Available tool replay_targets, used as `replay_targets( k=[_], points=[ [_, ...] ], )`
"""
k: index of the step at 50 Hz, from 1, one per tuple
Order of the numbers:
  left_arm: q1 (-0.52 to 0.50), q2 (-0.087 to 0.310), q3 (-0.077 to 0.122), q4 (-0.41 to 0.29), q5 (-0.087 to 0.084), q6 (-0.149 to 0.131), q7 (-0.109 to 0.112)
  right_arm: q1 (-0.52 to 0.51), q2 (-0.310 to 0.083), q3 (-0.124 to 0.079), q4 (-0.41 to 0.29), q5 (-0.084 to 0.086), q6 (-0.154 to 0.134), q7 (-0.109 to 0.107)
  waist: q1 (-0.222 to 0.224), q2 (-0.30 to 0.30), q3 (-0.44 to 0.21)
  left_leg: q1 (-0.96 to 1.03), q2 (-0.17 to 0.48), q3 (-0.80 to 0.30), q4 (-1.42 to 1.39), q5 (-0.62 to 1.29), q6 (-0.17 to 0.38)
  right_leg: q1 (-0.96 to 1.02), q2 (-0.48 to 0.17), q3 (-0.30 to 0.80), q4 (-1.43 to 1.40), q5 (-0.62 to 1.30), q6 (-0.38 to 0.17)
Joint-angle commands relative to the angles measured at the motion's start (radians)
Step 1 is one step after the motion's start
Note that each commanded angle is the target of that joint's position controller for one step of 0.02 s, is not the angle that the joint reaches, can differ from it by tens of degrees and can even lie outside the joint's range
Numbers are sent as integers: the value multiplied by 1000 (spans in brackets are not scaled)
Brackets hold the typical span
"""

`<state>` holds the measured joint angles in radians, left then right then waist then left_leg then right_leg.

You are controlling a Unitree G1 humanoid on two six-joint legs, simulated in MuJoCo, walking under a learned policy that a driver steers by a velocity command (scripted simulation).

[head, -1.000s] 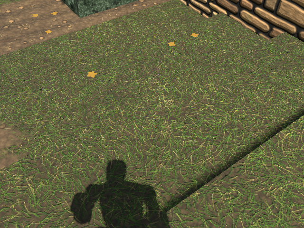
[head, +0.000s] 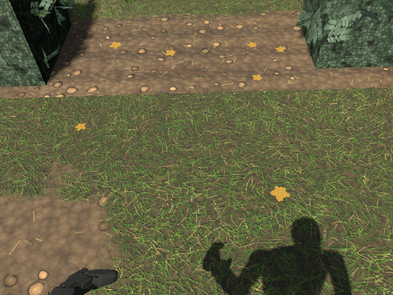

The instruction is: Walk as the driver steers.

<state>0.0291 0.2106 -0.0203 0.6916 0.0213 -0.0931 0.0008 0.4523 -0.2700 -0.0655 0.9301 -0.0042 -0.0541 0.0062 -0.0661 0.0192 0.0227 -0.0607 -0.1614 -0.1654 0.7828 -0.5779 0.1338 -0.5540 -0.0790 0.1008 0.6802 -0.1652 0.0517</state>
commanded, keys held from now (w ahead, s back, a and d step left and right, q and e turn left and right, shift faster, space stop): w+q+shift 0.42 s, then w+e+shift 0.58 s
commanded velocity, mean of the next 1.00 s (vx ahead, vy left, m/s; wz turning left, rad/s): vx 1.00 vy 0.00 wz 0.27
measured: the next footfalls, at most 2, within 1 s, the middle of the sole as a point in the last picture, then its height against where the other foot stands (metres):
left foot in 0.54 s outside the picture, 0.17 m lower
right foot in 0.96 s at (150, 199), level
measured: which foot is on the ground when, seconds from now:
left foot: up 0.00-0.52, down 0.54-0.92, up 0.94-1.00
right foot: down 0.00-0.52, up 0.54-0.94, down 0.96-1.00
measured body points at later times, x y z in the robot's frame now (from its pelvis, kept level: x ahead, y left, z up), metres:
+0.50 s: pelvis +0.41 +0.05 -0.06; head +0.43 +0.08 +0.39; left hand +0.20 +0.24 -0.19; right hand +0.74 -0.06 -0.12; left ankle +0.56 +0.20 -0.76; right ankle +0.16 -0.19 -0.68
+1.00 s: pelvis +0.84 +0.21 -0.17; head +0.87 +0.20 +0.28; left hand +0.93 +0.50 -0.27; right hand +0.92 -0.05 -0.31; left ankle +0.59 +0.24 -0.74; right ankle +0.96 +0.20 -0.86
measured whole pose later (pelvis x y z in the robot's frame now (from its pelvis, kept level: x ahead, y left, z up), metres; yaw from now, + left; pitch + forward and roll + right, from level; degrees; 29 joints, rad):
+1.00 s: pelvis +0.84 +0.21 -0.17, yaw +11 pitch -1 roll +1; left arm 0.11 0.26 0.06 0.79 0.00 -0.02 -0.04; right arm 0.34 -0.24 -0.04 0.93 -0.02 -0.06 -0.02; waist 0.03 0.00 0.08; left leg -0.10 0.03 0.16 1.26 -0.43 0.00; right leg -0.54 0.07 -0.13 0.78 -0.25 -0.20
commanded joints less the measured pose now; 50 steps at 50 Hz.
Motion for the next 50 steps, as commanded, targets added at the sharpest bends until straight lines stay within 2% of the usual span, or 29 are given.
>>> replay_targets(
  k=[1, 2, 4, 7, 11, 13, 15, 16, 19, 20, 22, 25, 26, 27, 28, 29, 30, 31, 32, 34, 36, 41, 43, 45, 46, 47, 48, 49, 50],
  points=[
    [529, 325, 107, 79, 25, 2, 24, -88, -12, -2, -193, 11, -23, 8, 206, -344, -292, -625, -12, 21, 706, 57, 15, 834, -342, 637, -345, -627, -113],
    [379, 297, 109, 63, 11, 17, 24, -127, -49, 5, -236, 0, -19, 3, 143, -366, -172, -820, 38, 53, 766, 138, 21, 743, -377, 909, -490, -769, -167],
    [275, 175, 96, 62, 15, 28, 17, -207, -64, 5, -238, -25, 11, 13, 135, -147, 22, -819, 171, 82, 690, 261, 12, 519, -297, 503, -401, -617, -154],
    [302, 123, 84, 134, 9, 12, 12, -274, -32, 12, -302, -20, 58, 53, 83, -174, 67, -753, 253, 65, 564, 312, -26, 373, -226, 176, -436, -303, -108],
    [245, 169, 94, 142, -13, -33, 0, -408, -67, 13, -376, -21, 80, 70, 43, -124, 69, -624, 263, 137, 216, 548, -42, 321, -171, -150, -535, 70, -109],
    [273, 211, 109, 149, 0, -35, 5, -411, -86, 7, -364, -21, 83, 90, 49, -97, 38, -551, 246, 203, 165, 603, -25, 381, -160, -255, -526, 154, -117],
    [323, 216, 105, 155, 11, -41, 13, -315, -137, -21, -322, -36, 91, 82, 20, -68, -42, -596, 237, 243, 306, 698, 24, 585, -187, -307, -368, 505, -120],
    [406, 174, 96, 201, 7, -47, 28, -380, -111, -16, -330, -39, 78, 80, 49, -84, -16, -750, 291, 145, 273, 824, 51, 741, -220, -288, -322, 428, -87],
    [572, 183, 90, 257, 51, -39, 29, -611, -93, -8, -363, -49, 39, 77, 180, -57, 130, -992, 260, 247, 132, 764, 59, 934, -215, -326, -279, 242, -51],
    [582, 170, 83, 276, 52, -36, 42, -674, -72, 6, -376, -59, 23, 86, 176, -23, 199, -947, 268, 241, -62, 857, 47, 884, -205, -373, -310, 196, -20],
    [519, 168, 73, 263, 40, -28, 49, -606, -26, 26, -324, -66, 12, 88, 134, -6, 198, -563, 200, 326, -269, 1000, 39, 646, -174, -471, -258, 327, -22],
    [441, 229, 78, 268, 11, 1, 41, -88, -101, -11, -92, -55, 26, 35, -80, -84, -25, 2, 160, 299, -258, 1022, 52, 527, -199, -397, 280, 657, -115],
    [386, 248, 92, 268, -11, 13, 36, 98, -163, -41, -14, -50, 33, 11, -185, -47, -105, 228, 173, 276, -352, 1065, 49, 451, -164, -366, 595, 678, -124],
    [354, 218, 104, 272, -31, 23, 33, 115, -258, -66, 5, -83, 23, 2, -225, 142, -33, 373, 267, 148, -466, 1034, 128, 151, 21, -321, 1164, -186, -105],
    [358, 98, 80, 208, -46, 9, 38, 125, -356, -67, 9, -81, 7, 4, -132, 216, -105, 566, 401, 132, -58, 1492, 55, -154, 102, -65, 1391, -737, -131],
    [500, 80, 66, 185, -70, -14, 33, 164, -340, -61, 9, -56, 1, 7, -57, 154, -302, 684, 543, -30, 29, 1655, 80, -253, 77, 104, 1305, -581, -152],
    [470, 116, 69, 195, -60, -7, 41, 145, -276, -60, 13, -46, 9, 7, -46, -2, -327, 592, 581, -117, -132, 1109, 97, -314, 20, 29, 1210, -464, -143],
    [404, 102, 61, 189, -25, 11, 44, 64, -254, -62, 7, -48, 5, 0, -27, 43, -203, 393, 605, -226, -332, 523, 118, -387, -4, -43, 1155, -346, -129],
    [366, 125, 65, 201, 11, 32, 33, -62, -163, -33, -32, -37, -9, 1, 34, -39, -116, 141, 551, -197, -459, 190, 77, -276, -48, -46, 1009, -219, -127],
    [306, 61, 61, 194, 21, 82, -2, -95, -91, -7, 0, -32, -49, -2, 113, -19, 82, -345, 559, -156, -486, 123, 68, -96, -112, 8, 800, -95, -70],
    [241, 35, 57, 165, 19, 99, -21, -112, -79, -3, 0, -27, -82, -9, 134, 3, 142, -465, 520, -73, -513, 151, 47, -101, -127, 13, 673, 45, -40],
    [13, 53, 53, 65, -13, 69, -44, -70, -69, 3, -7, -13, -92, -19, 90, 49, 157, -260, 424, 277, -553, 584, -50, -82, -74, -161, 240, 184, -157],
    [-22, 61, 59, 59, -29, 67, -53, -51, -107, -1, -12, -14, -74, -29, 78, 7, 147, -105, 390, 385, -524, 1028, -75, -17, 14, -251, 125, 145, -209],
    [71, 101, 78, 65, -13, 57, -65, -42, -174, -14, -10, -19, -45, -51, 137, 40, 72, 61, 410, 418, -316, 1454, -96, 93, 117, -311, 39, 64, -262],
    [257, 134, 98, 108, -13, 62, -67, -79, -209, -27, -28, -26, -26, -58, 229, 63, -41, 37, 413, 428, -105, 1524, -96, 297, 165, -306, 64, 20, -281],
    [512, 181, 125, 182, -26, 70, -56, -150, -232, -35, -54, -33, -9, -58, 351, 46, -177, -90, 403, 411, 239, 1446, -89, 595, 188, -243, 78, -76, -308],
    [516, 238, 146, 179, -42, 82, -36, -171, -154, -23, -60, -24, -11, -37, 343, -153, -180, -311, 232, 434, 699, 634, -109, 710, 59, -10, -26, -218, -365],
    [428, 319, 159, 149, -32, 101, -34, -180, -67, -3, -196, -10, -30, -20, 199, -366, -258, -712, 78, 274, 932, 85, -160, 922, -135, 597, -278, -285, -517],
    [408, 316, 161, 123, -15, 107, -24, -276, -95, 7, -241, -13, -52, -24, 220, -178, -225, -867, 121, 118, 873, 155, -140, 948, -193, 742, -411, -276, -510]
  ],
)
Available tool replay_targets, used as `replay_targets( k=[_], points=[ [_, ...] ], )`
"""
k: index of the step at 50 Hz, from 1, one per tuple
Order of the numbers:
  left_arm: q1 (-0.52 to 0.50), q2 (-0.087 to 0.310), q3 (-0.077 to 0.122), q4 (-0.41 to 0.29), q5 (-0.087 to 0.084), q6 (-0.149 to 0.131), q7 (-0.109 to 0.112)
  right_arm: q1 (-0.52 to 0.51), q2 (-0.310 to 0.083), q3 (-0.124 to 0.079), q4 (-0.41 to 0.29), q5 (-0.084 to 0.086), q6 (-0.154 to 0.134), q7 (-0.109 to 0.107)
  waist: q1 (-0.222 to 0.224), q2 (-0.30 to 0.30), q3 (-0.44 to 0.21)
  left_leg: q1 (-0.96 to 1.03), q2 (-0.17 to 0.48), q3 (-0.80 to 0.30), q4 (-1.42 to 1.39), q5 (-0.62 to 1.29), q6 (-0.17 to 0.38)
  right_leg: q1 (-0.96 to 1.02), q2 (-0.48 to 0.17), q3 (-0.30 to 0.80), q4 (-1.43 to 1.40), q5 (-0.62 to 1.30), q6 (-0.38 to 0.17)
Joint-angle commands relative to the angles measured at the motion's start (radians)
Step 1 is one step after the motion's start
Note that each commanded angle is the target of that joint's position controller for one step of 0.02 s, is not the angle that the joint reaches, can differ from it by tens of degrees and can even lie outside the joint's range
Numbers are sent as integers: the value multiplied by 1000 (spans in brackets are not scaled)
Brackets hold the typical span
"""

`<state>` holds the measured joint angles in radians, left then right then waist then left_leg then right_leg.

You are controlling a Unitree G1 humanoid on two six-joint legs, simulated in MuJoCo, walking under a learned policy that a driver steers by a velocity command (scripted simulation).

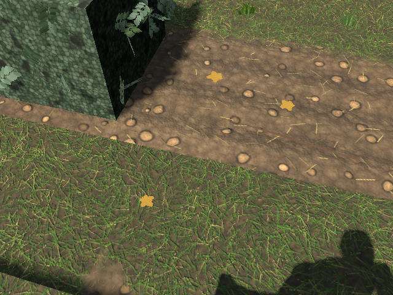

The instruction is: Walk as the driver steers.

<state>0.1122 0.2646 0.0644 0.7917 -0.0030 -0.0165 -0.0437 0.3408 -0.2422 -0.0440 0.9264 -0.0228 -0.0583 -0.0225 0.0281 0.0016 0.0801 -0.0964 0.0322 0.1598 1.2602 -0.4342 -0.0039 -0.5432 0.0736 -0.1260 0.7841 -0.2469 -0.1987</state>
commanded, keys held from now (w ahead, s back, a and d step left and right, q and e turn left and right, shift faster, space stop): w+e+shift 0.78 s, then w+q+shift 0.16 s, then q+shift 0.06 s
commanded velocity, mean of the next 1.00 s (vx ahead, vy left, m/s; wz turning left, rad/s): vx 0.99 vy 0.00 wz -0.79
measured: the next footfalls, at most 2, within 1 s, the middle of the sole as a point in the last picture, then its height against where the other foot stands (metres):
left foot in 0.50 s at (190, 250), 0.17 m lower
right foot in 0.92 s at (265, 205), level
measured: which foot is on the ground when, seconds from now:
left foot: up 0.00-0.48, down 0.50-0.90, up 0.92-1.00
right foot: down 0.00-0.48, up 0.50-0.90, down 0.92-1.00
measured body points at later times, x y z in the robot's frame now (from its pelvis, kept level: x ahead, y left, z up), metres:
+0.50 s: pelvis +0.50 +0.02 -0.08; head +0.51 +0.02 +0.37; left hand +0.55 +0.35 -0.19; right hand +0.63 -0.30 -0.13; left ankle +0.66 +0.10 -0.83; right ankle +0.14 -0.01 -0.64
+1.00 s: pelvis +0.86 -0.14 -0.14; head +0.88 -0.15 +0.31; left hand +1.16 -0.11 -0.25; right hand +0.65 -0.26 -0.28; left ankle +0.83 +0.06 -0.72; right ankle +0.86 -0.18 -0.86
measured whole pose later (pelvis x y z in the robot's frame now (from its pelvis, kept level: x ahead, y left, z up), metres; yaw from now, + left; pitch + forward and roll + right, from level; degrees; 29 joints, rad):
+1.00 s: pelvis +0.86 -0.14 -0.14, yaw -46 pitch -1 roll +0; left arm 0.10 0.25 0.01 0.78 0.04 -0.06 -0.01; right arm 0.49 -0.18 0.00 0.94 0.01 -0.06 -0.02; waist -0.07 -0.03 0.05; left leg -0.30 0.00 0.03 1.40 -0.41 0.07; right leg -0.33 0.08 -0.13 0.64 -0.28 -0.15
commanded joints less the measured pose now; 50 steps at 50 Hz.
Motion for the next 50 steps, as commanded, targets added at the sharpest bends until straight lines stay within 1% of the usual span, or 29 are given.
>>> replay_targets(
  k=[1, 3, 6, 8, 10, 12, 15, 20, 23, 24, 25, 26, 27, 28, 29, 30, 32, 33, 35, 40, 42, 43, 44, 45, 46, 47, 48, 49, 50],
  points=[
    [327, 230, 73, 39, 19, 25, 35, -170, -128, -9, -229, 5, -63, 4, 94, -28, -188, -823, -10, -231, 279, 59, 8, 829, -345, 875, -519, -145, -221],
    [250, 174, 59, 40, 17, 4, 46, -138, -109, -3, -206, -18, -43, 0, -19, 52, -47, -659, 70, -241, 46, 107, -3, 514, -240, 653, -505, 29, -154],
    [209, 152, 40, 8, -10, -41, 29, -185, -115, 2, -220, -39, 25, 7, -60, 7, -31, -427, 71, -208, -254, 97, -51, 269, -104, 479, -550, 135, -133],
    [250, 192, 48, 0, -14, -47, 29, -276, -101, 7, -262, -37, 33, 25, -31, -15, -20, -453, 53, -168, -364, 208, -65, 281, -93, 483, -557, 274, -134],
    [310, 199, 57, -4, 13, -42, 27, -231, -85, 9, -228, -32, 24, 48, 2, -30, -100, -459, 51, -163, -302, 464, -36, 362, -108, 450, -458, 526, -124],
    [519, 207, 62, 51, 7, -47, 44, -426, -166, -25, -294, -16, 4, 44, 106, -9, -57, -836, 69, -247, -350, 441, -18, 651, -157, 579, -415, 391, -126],
    [445, 176, 49, 37, 9, -60, 57, -547, -98, 0, -340, -32, -19, 66, 122, -25, -29, -573, 1, -197, -605, 785, -11, 385, -78, 554, -369, 96, -56],
    [362, 202, 54, 6, 30, -58, 72, -460, -138, -7, -341, 2, -26, 72, 67, -107, -3, -308, 4, -260, -742, 758, -5, 329, -65, 573, -210, 67, 26],
    [284, 214, 52, 14, 46, -37, 92, 1, -201, -50, -197, 20, -48, 30, -153, -44, -165, 69, 62, -294, -969, 956, -33, 414, 32, 525, 361, 160, 43],
    [236, 198, 51, -4, 26, -30, 98, 187, -223, -67, -117, 18, -44, 23, -239, 19, -198, 228, 113, -324, -1089, 1054, -32, 364, 67, 458, 662, 92, 67],
    [225, 110, 38, -10, 11, -20, 94, 219, -252, -76, -79, -10, -35, 28, -208, 102, -137, 399, 175, -347, -966, 983, -26, 76, 124, 412, 970, -437, 83],
    [370, 25, 0, -56, -19, -26, 87, 228, -234, -52, -95, -54, -41, 45, -80, 254, -234, 648, 261, -301, -483, 1440, -127, -217, 46, 391, 1113, -572, 66],
    [537, 6, -13, -46, -51, -30, 110, 202, -217, -59, -99, -55, -34, 56, -9, 399, -401, 769, 379, -469, -440, 1539, -85, -371, -11, 304, 1218, -481, 88],
    [521, 32, -20, -33, -13, -23, 103, 156, -285, -88, -107, -41, -30, 34, -24, 381, -468, 643, 468, -757, -710, 675, 87, -464, -25, 204, 1294, -341, 89],
    [362, 83, -11, -37, 36, -9, 83, 50, -194, -69, -146, -46, -38, 24, -44, 212, -345, 371, 437, -799, -905, -54, 141, -439, -109, 202, 1175, -184, 77],
    [215, 140, 2, -65, 51, 2, 55, 7, -146, -45, -138, -44, -49, 22, -66, 110, -170, 157, 405, -755, -967, -49, 121, -411, -137, 193, 1120, -119, 79],
    [-10, 87, -12, -133, 39, 20, -9, 20, -59, -9, -30, -9, -77, 19, -17, 26, 81, -172, 251, -401, -1037, 266, -3, -299, -187, 240, 718, 42, 102],
    [2, 63, -23, -157, 41, 28, -30, -16, -68, -8, -32, 1, -88, 22, 18, 132, 74, -276, 239, -338, -1071, 351, -15, -174, -192, 222, 564, 127, 121],
    [-10, 45, -35, -154, 44, 28, -32, -8, -44, 0, -19, 21, -98, 28, 28, 171, 39, -225, 202, -197, -1032, 721, -30, -137, -164, 167, 462, 240, 118],
    [-244, 10, -72, -212, 28, 0, -31, 178, -62, 9, 22, 3, -52, 4, -42, 31, 54, 24, 134, 17, -1035, 1248, -89, -102, -62, -49, 89, 192, 28],
    [-165, 6, -76, -162, 26, 0, -26, 253, -92, 13, 40, -1, -37, -18, -12, 68, -59, 6, 145, 15, -913, 1679, -64, 205, 70, -81, 40, 178, 12],
    [-34, 42, -63, -123, 44, -7, -21, 221, -173, 6, 26, -1, -34, -23, 74, 82, -55, -54, 187, -6, -742, 1720, -45, 331, 76, -48, -21, 94, -4],
    [151, 115, -35, -57, 56, -6, -6, 166, -205, 1, 13, 5, -31, -25, 171, 85, -101, -154, 225, -47, -530, 1615, -24, 545, 35, 51, -92, 61, -46],
    [352, 178, -2, 11, 48, -9, 16, 57, -226, -7, -6, 18, -27, -18, 306, 33, -153, -271, 127, 11, -124, 1102, 6, 751, -59, 159, -273, 167, -122],
    [365, 231, 9, 33, 54, -18, 32, 56, -91, 15, -57, -3, -29, 1, 196, -131, -288, -504, -4, -27, 292, -139, 68, 973, -280, 354, -158, 207, -135],
    [360, 252, 10, -14, 68, -35, 37, 184, -70, 21, -105, 48, -37, -2, 121, -87, -449, -669, -26, -267, 411, -192, 127, 1111, -513, 670, -176, 249, -232],
    [323, 201, 15, 9, 56, -30, 51, 56, -137, 6, -127, 52, -39, 0, 143, -22, -265, -782, -1, -205, 341, -16, 119, 928, -460, 633, -394, 153, -195],
    [227, 139, -3, 16, 40, -44, 58, 56, -122, 5, -123, 42, -27, 9, 54, -12, -68, -755, 28, -208, 218, 44, 98, 704, -427, 526, -479, 242, -150],
    [146, 95, -13, 7, 36, -62, 56, 86, -99, 3, -91, 25, -3, 13, -15, 32, 12, -683, 45, -210, 137, 51, 72, 557, -388, 412, -509, 399, -106]
  ],
)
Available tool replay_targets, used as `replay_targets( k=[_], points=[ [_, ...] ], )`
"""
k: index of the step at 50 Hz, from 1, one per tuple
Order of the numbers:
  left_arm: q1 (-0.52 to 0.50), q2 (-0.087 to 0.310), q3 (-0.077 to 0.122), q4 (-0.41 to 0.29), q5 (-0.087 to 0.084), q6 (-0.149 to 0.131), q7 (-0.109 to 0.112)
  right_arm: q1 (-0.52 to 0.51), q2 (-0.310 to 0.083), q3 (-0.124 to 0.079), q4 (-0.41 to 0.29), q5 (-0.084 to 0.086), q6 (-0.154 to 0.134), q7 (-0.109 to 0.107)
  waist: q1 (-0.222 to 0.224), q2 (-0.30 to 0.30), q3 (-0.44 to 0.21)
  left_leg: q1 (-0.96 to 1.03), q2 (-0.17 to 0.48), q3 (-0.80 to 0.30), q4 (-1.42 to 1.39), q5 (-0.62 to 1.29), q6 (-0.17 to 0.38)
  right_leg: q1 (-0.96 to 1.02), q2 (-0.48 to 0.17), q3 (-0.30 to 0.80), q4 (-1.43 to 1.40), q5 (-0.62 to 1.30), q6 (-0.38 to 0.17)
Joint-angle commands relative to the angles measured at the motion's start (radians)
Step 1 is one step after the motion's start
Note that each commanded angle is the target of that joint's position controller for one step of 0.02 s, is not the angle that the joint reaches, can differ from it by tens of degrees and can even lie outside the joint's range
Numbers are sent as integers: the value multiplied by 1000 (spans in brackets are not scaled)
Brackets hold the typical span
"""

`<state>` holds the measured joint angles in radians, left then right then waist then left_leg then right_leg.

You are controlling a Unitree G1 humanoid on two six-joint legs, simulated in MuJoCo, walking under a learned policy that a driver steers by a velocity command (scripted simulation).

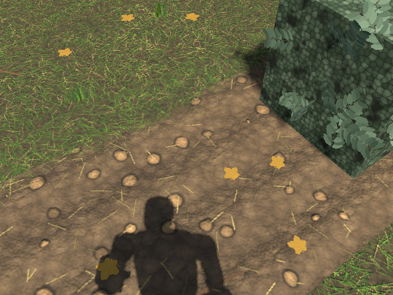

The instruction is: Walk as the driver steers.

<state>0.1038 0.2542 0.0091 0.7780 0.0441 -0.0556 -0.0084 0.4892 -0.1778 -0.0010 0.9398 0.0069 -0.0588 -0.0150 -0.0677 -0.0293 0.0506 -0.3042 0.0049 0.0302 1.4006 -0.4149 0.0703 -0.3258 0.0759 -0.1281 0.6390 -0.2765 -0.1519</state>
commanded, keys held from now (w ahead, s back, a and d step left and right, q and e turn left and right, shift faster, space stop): q+shift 0.30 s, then w+q+shift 0.62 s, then w+shift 0.08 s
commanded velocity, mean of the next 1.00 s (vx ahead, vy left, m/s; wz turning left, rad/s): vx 0.66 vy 0.00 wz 0.79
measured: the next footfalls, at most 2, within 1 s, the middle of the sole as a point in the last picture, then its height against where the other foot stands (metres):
left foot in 0.26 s outside the picture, level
right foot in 0.86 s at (155, 237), level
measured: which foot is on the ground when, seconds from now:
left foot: up 0.00-0.24, down 0.26-0.86, up 0.88-1.00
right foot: down 0.00-0.26, up 0.28-0.84, down 0.86-1.00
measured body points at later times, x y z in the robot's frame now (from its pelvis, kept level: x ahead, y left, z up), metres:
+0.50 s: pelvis +0.30 +0.11 +0.01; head +0.32 +0.12 +0.46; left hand +0.40 +0.39 -0.08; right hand +0.45 -0.14 -0.10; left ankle +0.36 +0.15 -0.72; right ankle +0.38 -0.05 -0.65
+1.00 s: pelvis +0.60 +0.18 +0.02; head +0.62 +0.18 +0.47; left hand +0.49 +0.48 -0.06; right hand +0.89 +0.06 -0.08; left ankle +0.46 +0.19 -0.63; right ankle +0.67 +0.08 -0.72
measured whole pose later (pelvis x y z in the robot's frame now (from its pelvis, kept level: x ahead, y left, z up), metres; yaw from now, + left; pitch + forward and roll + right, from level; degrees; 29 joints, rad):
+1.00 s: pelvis +0.60 +0.18 +0.02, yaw +48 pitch +3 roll -1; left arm 0.22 0.31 0.03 0.67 0.05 -0.08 0.02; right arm 0.26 -0.36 -0.06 0.72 -0.04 -0.02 0.05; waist 0.00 0.04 -0.03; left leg -0.46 -0.08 -0.08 1.16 -0.30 0.08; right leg -0.24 0.02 0.00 0.43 -0.25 -0.01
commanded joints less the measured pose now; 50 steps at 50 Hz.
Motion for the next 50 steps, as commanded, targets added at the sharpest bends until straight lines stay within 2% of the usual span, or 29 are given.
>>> replay_targets(
  k=[1, 3, 5, 6, 8, 9, 11, 12, 13, 14, 15, 16, 17, 18, 20, 22, 24, 29, 36, 38, 41, 42, 43, 44, 45, 46, 47, 49, 50],
  points=[
    [120, 82, 33, 5, -23, -36, 21, 8, -133, -36, -67, -18, 26, 8, 34, 83, 68, -357, 73, -76, -38, 44, -32, 202, -375, 291, -394, 591, -130],
    [84, 63, 26, 7, -37, -64, 14, -4, -94, -38, -74, -34, 58, 18, -10, 43, 114, -251, 85, -47, -183, 86, -62, 36, -323, 137, -431, 733, -82],
    [27, 70, 29, 12, -40, -80, 17, -91, -79, -40, -124, -33, 45, 34, -31, -27, 99, -213, 72, 6, -407, 271, -56, 3, -219, -20, -431, 796, -16],
    [14, 68, 25, 12, -43, -85, 21, -112, -63, -36, -136, -20, 35, 45, -31, -50, 60, -151, 53, 41, -527, 405, -50, -7, -177, -95, -412, 787, 6],
    [73, 86, 34, 21, -61, -97, 21, -132, -59, -33, -141, -20, 17, 61, 7, -66, 12, -59, 7, 106, -718, 582, -32, 60, -190, -117, -327, 790, 26],
    [88, 110, 41, 24, -68, -96, 26, -112, -68, -38, -137, -30, 18, 63, 7, -60, -27, -13, -29, 133, -745, 602, -19, 105, -198, -120, -271, 825, 41],
    [82, 155, 59, 10, -72, -76, 41, -9, -124, -62, -123, -50, 23, 63, -39, -78, -117, 106, -94, 151, -761, 527, 24, 173, -234, -108, -52, 962, 72],
    [60, 167, 64, -1, -69, -60, 42, 108, -166, -82, -99, -59, 24, 58, -106, -69, -182, 228, -105, 116, -787, 512, 59, 157, -245, -88, 154, 910, 96],
    [16, 164, 68, -9, -74, -46, 36, 199, -224, -106, -82, -56, 26, 46, -187, -13, -199, 313, -74, 51, -882, 587, 110, 106, -181, -88, 475, 624, 137],
    [80, 58, 47, -28, -52, -33, 20, 104, -314, -123, -88, -34, 32, 32, -78, 246, -106, 368, 69, -152, -848, 1290, 143, -136, -7, -92, 819, -348, 174],
    [317, 33, 30, -74, -54, -14, 28, 48, -418, -142, -152, -40, 30, 33, 48, 317, -381, 588, 324, -599, -864, 1633, 370, -295, 43, 132, 1052, -385, 200],
    [317, 82, 23, -65, -15, -7, 35, -63, -386, -151, -222, -15, 49, 27, 31, 146, -483, 565, 330, -714, -984, 977, 391, -319, -29, 234, 1021, -264, 175],
    [224, 120, 28, -80, -2, -3, 30, -121, -306, -131, -240, -9, 66, 19, 32, 34, -348, 407, 267, -714, -1088, 348, 350, -347, -69, 241, 922, -209, 168],
    [122, 134, 33, -104, 13, 3, 28, -136, -251, -111, -228, -8, 76, 19, 38, -25, -223, 281, 205, -682, -1164, -25, 286, -364, -105, 233, 796, -195, 162],
    [86, 142, 31, -123, 17, 39, 19, -150, -242, -105, -222, -9, 73, 15, 61, 23, -113, 82, 131, -609, -1246, -206, 223, -273, -129, 224, 603, -154, 167],
    [79, 116, 23, -124, 22, 53, 14, -146, -271, -113, -218, -13, 59, 19, 64, 20, -95, 9, 76, -549, -1256, -152, 193, -208, -134, 213, 489, -96, 184],
    [47, 99, 17, -135, 20, 46, 14, -145, -287, -120, -227, -13, 49, 22, 49, 30, -84, 30, 53, -540, -1246, -120, 191, -245, -141, 215, 407, -39, 205],
    [-104, 114, 22, -183, 8, 28, 19, -82, -296, -128, -238, -5, 41, 30, -23, 85, -43, 178, 52, -615, -1234, -106, 178, -412, -136, 237, 217, 122, 240],
    [-226, 124, 22, -234, -8, 7, 3, -88, -307, -127, -264, -13, 31, 39, -59, 133, -17, 172, 16, -660, -1171, -21, 172, -325, -78, 238, -4, 144, 231],
    [-234, 131, 22, -247, -20, -1, 1, -118, -315, -128, -274, -15, 29, 42, -51, 140, -15, 131, 12, -686, -1152, -11, 165, -222, -58, 240, -83, 135, 224],
    [-88, 173, 39, -224, -44, -15, 16, -211, -321, -126, -294, -21, 21, 41, 55, 126, -51, -32, 7, -694, -1077, 58, 113, 154, -53, 231, -197, 121, 197],
    [26, 216, 56, -199, -34, -24, 29, -217, -305, -118, -290, -18, 10, 41, 122, 77, -99, -118, -36, -642, -945, 125, 80, 353, -80, 244, -216, 80, 177],
    [179, 293, 82, -179, -9, -37, 45, -203, -246, -100, -290, -3, -9, 42, 188, -74, -198, -212, -125, -489, -660, 93, 46, 565, -234, 385, -264, -118, 146],
    [277, 363, 97, -187, 17, -27, 57, -211, -174, -73, -332, 27, -17, 37, 204, -262, -328, -416, -231, -300, -394, -190, 7, 755, -483, 792, -380, -485, 74],
    [197, 353, 107, -178, 19, -19, 53, -176, -209, -62, -330, 17, -1, 24, 140, -252, -295, -536, -133, -223, -228, -66, 14, 668, -541, 994, -413, -610, 14],
    [165, 246, 85, -192, 8, -14, 47, -242, -274, -73, -310, -17, 16, 24, 146, -81, -202, -546, -61, -188, -162, 34, 14, 565, -489, 845, -380, -544, 38],
    [184, 195, 68, -173, 3, -14, 40, -280, -274, -76, -310, -42, 19, 42, 147, -8, -125, -529, -35, -171, -179, 94, 10, 468, -416, 668, -386, -389, 62],
    [247, 167, 56, -118, 4, -28, 31, -297, -229, -63, -308, -62, 28, 79, 131, -37, -46, -516, 13, -148, -196, 155, 3, 382, -318, 474, -431, -201, 88],
    [275, 157, 54, -94, -3, -38, 22, -305, -210, -54, -313, -58, 32, 87, 126, -66, -27, -523, 17, -144, -194, 169, 4, 361, -296, 428, -437, -126, 93]
  ],
)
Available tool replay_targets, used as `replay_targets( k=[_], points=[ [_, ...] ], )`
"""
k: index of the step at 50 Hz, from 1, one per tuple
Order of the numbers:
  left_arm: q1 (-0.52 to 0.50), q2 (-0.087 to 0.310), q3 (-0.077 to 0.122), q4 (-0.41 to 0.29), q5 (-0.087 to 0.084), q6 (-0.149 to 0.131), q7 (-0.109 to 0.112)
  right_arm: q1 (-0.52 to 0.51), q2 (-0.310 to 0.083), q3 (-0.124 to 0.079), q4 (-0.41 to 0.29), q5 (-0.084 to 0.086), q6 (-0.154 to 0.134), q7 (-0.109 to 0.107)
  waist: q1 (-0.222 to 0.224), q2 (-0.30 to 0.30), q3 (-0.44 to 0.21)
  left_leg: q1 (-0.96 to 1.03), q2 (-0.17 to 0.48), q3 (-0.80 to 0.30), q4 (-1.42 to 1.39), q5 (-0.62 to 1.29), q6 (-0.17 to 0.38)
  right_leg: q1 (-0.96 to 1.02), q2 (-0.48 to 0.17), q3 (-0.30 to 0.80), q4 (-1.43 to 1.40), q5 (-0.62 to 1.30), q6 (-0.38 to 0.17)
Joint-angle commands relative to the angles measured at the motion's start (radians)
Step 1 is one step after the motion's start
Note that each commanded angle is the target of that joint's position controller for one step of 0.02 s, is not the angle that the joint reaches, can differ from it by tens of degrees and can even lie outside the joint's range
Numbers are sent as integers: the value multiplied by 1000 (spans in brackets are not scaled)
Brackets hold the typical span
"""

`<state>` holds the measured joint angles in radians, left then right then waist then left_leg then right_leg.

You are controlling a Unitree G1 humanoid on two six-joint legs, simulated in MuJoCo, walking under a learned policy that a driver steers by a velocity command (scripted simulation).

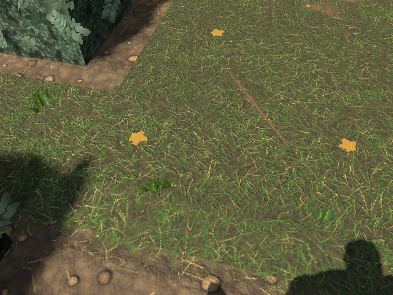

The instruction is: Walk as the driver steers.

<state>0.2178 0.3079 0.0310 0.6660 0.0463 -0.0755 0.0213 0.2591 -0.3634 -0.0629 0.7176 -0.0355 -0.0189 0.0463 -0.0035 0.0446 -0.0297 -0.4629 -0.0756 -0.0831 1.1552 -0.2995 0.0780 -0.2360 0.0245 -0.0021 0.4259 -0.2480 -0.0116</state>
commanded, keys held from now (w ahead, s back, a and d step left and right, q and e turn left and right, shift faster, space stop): w+shift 0.06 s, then w+e+shift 0.58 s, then e+shift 0.36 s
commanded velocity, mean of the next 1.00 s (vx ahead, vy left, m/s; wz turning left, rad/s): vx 0.81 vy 0.00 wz -0.54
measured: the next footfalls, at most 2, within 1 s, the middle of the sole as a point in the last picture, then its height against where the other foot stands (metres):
left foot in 0.30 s outside the picture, level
right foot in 0.74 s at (247, 210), level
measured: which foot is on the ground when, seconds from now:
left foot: up 0.00-0.28, down 0.30-0.74, up 0.76-1.00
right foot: down 0.00-0.30, up 0.32-0.72, down 0.74-1.00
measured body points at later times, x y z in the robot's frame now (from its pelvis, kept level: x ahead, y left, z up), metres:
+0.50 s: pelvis +0.41 +0.01 +0.00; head +0.42 +0.01 +0.45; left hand +0.51 +0.28 -0.13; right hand +0.44 -0.28 -0.12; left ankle +0.36 +0.11 -0.74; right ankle +0.39 -0.12 -0.65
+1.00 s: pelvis +0.77 -0.09 -0.01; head +0.82 -0.13 +0.43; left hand +0.96 +0.13 -0.13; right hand +0.82 -0.40 -0.10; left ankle +0.97 +0.01 -0.66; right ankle +0.78 -0.12 -0.74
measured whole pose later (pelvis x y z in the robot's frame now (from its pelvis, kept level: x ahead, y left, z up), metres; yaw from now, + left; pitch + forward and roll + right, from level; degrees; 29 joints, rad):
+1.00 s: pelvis +0.77 -0.09 -0.01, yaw -35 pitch +1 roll +0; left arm 0.32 0.31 0.07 0.77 0.00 0.00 0.00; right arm 0.04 -0.25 0.02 0.60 -0.04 -0.01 -0.03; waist 0.06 0.00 0.14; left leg -0.72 0.11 -0.11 1.07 -0.30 -0.08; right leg -0.29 0.25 0.12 0.46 -0.15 -0.16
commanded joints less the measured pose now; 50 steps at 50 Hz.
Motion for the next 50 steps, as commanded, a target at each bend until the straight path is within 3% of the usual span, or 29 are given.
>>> replay_targets(
  k=[1, 6, 7, 10, 12, 13, 14, 15, 16, 17, 18, 19, 20, 21, 24, 28, 32, 34, 35, 36, 37, 38, 39, 41, 42, 43, 45, 47, 50],
  points=[
    [184, 88, 30, 35, -11, -28, -18, -86, -11, 15, -94, -11, -6, 29, 58, -144, 61, -376, 91, -37, 59, 69, -1, 263, -229, 269, -227, -71, -44],
    [259, 64, 19, 109, -30, -47, -35, -278, -12, 33, -164, -14, -17, 29, 56, -109, 125, -392, 26, 7, -121, 152, -18, 200, -171, 105, -296, 312, -83],
    [256, 91, 21, 112, -30, -49, -34, -312, 11, 53, -197, -14, -26, 36, 35, -160, 140, -332, 61, 46, -254, 198, -18, 150, -195, 118, -307, 386, -99],
    [292, 121, 28, 160, -37, -42, -31, -422, 29, 81, -215, -12, -40, 43, 56, -118, 162, -102, 67, 176, -465, 257, -1, 111, -195, 93, -393, 608, -125],
    [287, 197, 38, 181, -37, -44, -28, -322, 1, 72, -190, -6, -43, 16, -11, -170, 77, 79, 7, 173, -502, 164, 24, 181, -220, 68, -215, 1133, -133],
    [291, 220, 42, 199, -35, -39, -22, -180, -45, 53, -152, -8, -45, -5, -90, -189, -6, 231, -15, 153, -519, 92, 43, 206, -234, 70, -42, 1257, -129],
    [260, 217, 41, 203, -43, -33, -20, 25, -82, 33, -87, -15, -49, -28, -202, -181, -97, 473, 18, 106, -593, 141, 57, 119, -211, 61, 200, 1126, -114],
    [247, 157, 27, 177, -42, -36, -22, 184, -156, 1, -39, -34, -53, -51, -248, -121, -214, 738, 179, -42, -594, -43, 62, -85, -149, 42, 488, 744, -113],
    [367, -29, -8, 144, -63, -35, -26, 207, -208, -16, -38, -68, -61, -58, -121, 141, -367, 986, 514, -504, -654, -331, 116, -393, -35, 41, 868, -233, -104],
    [291, 94, 20, 127, -70, -20, -26, 191, -174, -14, -56, -35, -48, -56, -166, 53, -387, 876, 542, -707, -816, -425, 127, -462, -22, 88, 976, -174, -123],
    [183, 112, 31, 109, -66, -10, -29, 97, -98, 0, -34, -24, -49, -55, -120, 8, -158, 712, 459, -508, -854, -345, 104, -516, -74, 88, 933, -45, -120],
    [169, 72, 22, 109, -58, -5, -39, 52, -56, 6, -22, -18, -56, -52, -84, 14, -42, 579, 425, -380, -892, -187, 97, -511, -102, 75, 889, -7, -110],
    [149, 58, 24, 130, -47, 9, -44, 50, -17, 14, -11, -18, -64, -49, -62, -9, 29, 474, 373, -252, -908, -14, 60, -469, -125, 84, 865, -3, -102],
    [203, 26, 20, 133, -38, 27, -54, 41, -14, 15, 3, -5, -68, -56, -11, 44, 32, 418, 361, -188, -949, -40, 61, -444, -129, 71, 861, -5, -85],
    [95, -9, 21, 97, -24, 69, -72, 55, 40, 22, 48, 25, -98, -45, 20, 31, 130, 349, 333, -6, -1026, 112, 37, -524, -174, 59, 837, 19, -66],
    [-81, -23, 3, 4, -28, 67, -97, 32, 36, 21, 74, 15, -121, -42, 44, 52, 186, 274, 256, 253, -1074, 374, 3, -515, -161, -14, 635, 251, -73],
    [-181, 3, -4, -31, -27, 58, -123, 85, -52, 6, 96, 22, -124, -61, 40, -16, 166, 380, 258, 370, -1044, 892, -42, -312, -52, -172, 348, 378, -141],
    [-58, 41, 5, 9, -18, 52, -113, 97, -115, -10, 84, 21, -98, -80, 101, 18, 75, 489, 269, 370, -781, 1312, -61, -178, 52, -228, 296, 296, -153],
    [114, 75, 21, 52, -11, 47, -103, 64, -146, -19, 70, 19, -79, -87, 187, 27, -18, 461, 289, 352, -540, 1380, -61, 9, 89, -208, 278, 268, -168],
    [328, 117, 46, 117, -7, 43, -82, 30, -152, -22, 55, 18, -66, -85, 272, 18, -127, 383, 301, 322, -242, 1266, -64, 245, 96, -135, 227, 297, -201],
    [331, 156, 76, 130, -29, 50, -48, 10, -113, -20, 52, 37, -66, -62, 261, -127, -114, 200, 136, 332, 134, 479, -102, 380, 55, -30, 101, 374, -223],
    [249, 304, 99, 97, 1, 59, -45, 184, 22, 15, -7, 18, -72, -55, 67, -288, -171, -179, 33, 252, 572, -332, -156, 642, -239, 341, 285, 1238, -364],
    [268, 351, 131, 45, -21, 64, -44, 139, -32, 19, -62, 26, -75, -69, 140, -157, -470, -289, 16, 30, 680, -248, -149, 781, -338, 631, 130, 1031, -517],
    [124, 244, 106, 31, -44, 75, -14, 32, -37, 34, -87, 9, -79, -67, 43, 17, -175, -293, 117, -7, 433, -143, -126, 407, -259, 575, -48, 611, -421],
    [87, 188, 88, 35, -50, 73, -15, 21, -33, 32, -68, -10, -62, -73, 2, 73, -48, -251, 143, 10, 349, -129, -127, 235, -210, 497, -73, 648, -356],
    [70, 158, 78, 24, -54, 68, -12, 48, -37, 33, -70, -22, -32, -75, -28, 57, -6, -175, 161, 12, 282, -129, -142, 94, -186, 451, -88, 758, -355],
    [68, 157, 74, 28, -52, 55, -19, 24, -21, 36, -87, -27, 8, -79, -44, 71, -7, -72, 185, 21, 124, -135, -169, -63, -131, 368, -93, 868, -334],
    [68, 182, 85, 30, -35, 50, -21, -22, 5, 44, -114, -12, 12, -79, -42, 54, -52, -39, 165, 43, -11, -51, -172, -85, -68, 315, -48, 958, -293],
    [86, 175, 92, 25, -47, 73, -15, -101, 10, 49, -142, -3, 18, -80, -3, -26, -104, -52, 126, 38, -148, 120, -152, -28, -11, 322, 14, 894, -188]
  ],
)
